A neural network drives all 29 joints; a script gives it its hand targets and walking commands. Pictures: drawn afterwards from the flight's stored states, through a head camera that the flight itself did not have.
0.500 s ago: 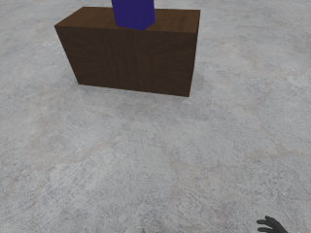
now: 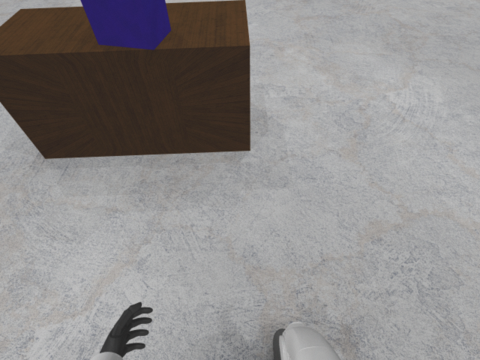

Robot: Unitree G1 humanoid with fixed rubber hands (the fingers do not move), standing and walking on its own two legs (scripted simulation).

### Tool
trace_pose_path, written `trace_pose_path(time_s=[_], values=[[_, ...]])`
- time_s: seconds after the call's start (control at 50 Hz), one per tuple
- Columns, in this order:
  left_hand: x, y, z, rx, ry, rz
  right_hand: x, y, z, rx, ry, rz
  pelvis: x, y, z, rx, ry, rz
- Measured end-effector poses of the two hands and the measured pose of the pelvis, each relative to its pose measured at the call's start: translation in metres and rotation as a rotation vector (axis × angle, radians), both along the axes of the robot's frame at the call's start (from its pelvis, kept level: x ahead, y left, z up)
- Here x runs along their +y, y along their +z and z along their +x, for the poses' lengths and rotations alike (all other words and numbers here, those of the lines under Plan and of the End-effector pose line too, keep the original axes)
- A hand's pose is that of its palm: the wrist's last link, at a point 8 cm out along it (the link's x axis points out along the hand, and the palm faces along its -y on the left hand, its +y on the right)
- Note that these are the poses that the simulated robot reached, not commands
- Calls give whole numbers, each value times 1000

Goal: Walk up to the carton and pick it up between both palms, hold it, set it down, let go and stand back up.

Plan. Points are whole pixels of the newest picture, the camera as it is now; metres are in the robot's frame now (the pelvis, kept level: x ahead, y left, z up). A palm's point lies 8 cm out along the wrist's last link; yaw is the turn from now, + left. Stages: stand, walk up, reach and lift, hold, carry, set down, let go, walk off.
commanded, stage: walk up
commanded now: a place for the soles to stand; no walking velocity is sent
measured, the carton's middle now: (126, 5) +1.46 +0.39 +0.01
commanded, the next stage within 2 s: none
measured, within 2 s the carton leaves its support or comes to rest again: neither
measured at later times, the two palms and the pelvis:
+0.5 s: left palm (56, 308) +0.26 +0.36 -0.11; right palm (308, 213) +0.41 -0.16 -0.09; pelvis +0.26 +0.08 -0.01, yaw -2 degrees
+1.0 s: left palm (101, 149) +0.68 +0.36 -0.09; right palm (283, 219) +0.42 -0.11 -0.12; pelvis +0.49 +0.15 -0.01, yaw -3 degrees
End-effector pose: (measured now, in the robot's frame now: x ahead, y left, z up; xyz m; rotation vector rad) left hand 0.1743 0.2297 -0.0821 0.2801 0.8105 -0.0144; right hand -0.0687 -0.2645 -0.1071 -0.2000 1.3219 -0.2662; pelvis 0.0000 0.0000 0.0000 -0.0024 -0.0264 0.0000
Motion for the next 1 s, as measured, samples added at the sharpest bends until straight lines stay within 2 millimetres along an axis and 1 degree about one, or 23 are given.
trace_pose_path(time_s=[0.04, 0.08, 0.1, 0.12, 0.14, 0.18, 0.24, 0.3, 0.34, 0.38, 0.42, 0.46, 0.52, 0.56, 0.6, 0.64, 0.72, 0.76, 0.8, 0.84, 0.9, 0.96, 1.0], values=[[-8, -1, 35, -22, -17, 8, 1, -9, 15, 32, -11, 10, -1, -7, 27, 9, -1, -2], [-11, -6, 68, -63, -20, 23, 0, -22, 36, 64, -3, 19, -4, -19, 54, 16, -3, -7], [-11, -10, 78, -72, -15, 35, -1, -28, 49, 76, 9, 24, -5, -23, 64, 13, -11, -20], [-8, -13, 84, -72, -5, 48, 0, -31, 66, 74, 24, 30, -5, -26, 74, 7, -15, -21], [-2, -15, 84, -57, 20, 61, 0, -33, 87, 63, 44, 35, -5, -26, 84, 1, -15, -17], [14, -17, 74, 2, 91, 89, 0, -30, 137, 8, 97, 36, -2, -20, 104, -11, -11, -8], [42, -13, 48, 118, 180, 129, 3, -16, 228, -135, 179, 35, 6, -9, 132, -25, -9, 3], [65, -6, 29, 228, 227, 155, 14, 0, 313, -286, 234, 41, 18, 0, 160, -28, -22, 6], [79, -3, 25, 283, 242, 164, 28, 9, 360, -362, 254, 55, 28, 4, 178, -24, -29, 5], [92, -3, 31, 316, 249, 164, 46, 14, 399, -412, 270, 72, 39, 4, 197, -17, -33, 0], [106, -6, 45, 329, 252, 156, 66, 16, 431, -438, 285, 86, 50, 3, 217, -12, -35, -8], [120, -13, 64, 330, 251, 144, 86, 16, 459, -445, 301, 88, 63, -1, 240, -6, -34, -19], [143, -32, 102, 330, 235, 124, 111, 10, 493, -447, 305, 57, 88, -14, 278, 2, -40, -29], [155, -45, 133, 335, 204, 112, 122, 5, 503, -435, 283, 26, 103, -21, 296, -13, -36, -7], [160, -47, 168, 317, 174, 88, 127, 3, 500, -402, 236, 4, 117, -20, 312, -26, -38, -26], [162, -41, 209, 275, 137, 69, 128, 6, 488, -346, 170, -17, 126, -13, 329, -31, -41, -38], [165, -23, 293, 158, 71, 41, 129, 15, 463, -222, 82, -50, 139, 0, 364, -22, -44, -32], [166, -17, 328, 116, 49, 34, 132, 17, 455, -171, 57, -56, 144, 3, 381, -17, -45, -26], [165, -12, 358, 90, 33, 26, 137, 17, 453, -130, 37, -55, 148, 5, 398, -14, -45, -23], [162, -10, 387, 72, 17, 16, 142, 16, 454, -99, 17, -45, 151, 5, 415, -10, -45, -17], [152, -7, 430, 47, -12, 8, 151, 9, 462, -62, -10, -20, 153, 4, 440, -9, -47, -8], [139, -5, 474, 20, -43, 15, 157, -2, 476, -32, -34, 10, 153, -1, 469, -8, -53, 0], [132, -4, 504, -8, -56, 26, 159, -12, 488, -14, -43, 28, 152, -7, 490, -5, -55, 2]])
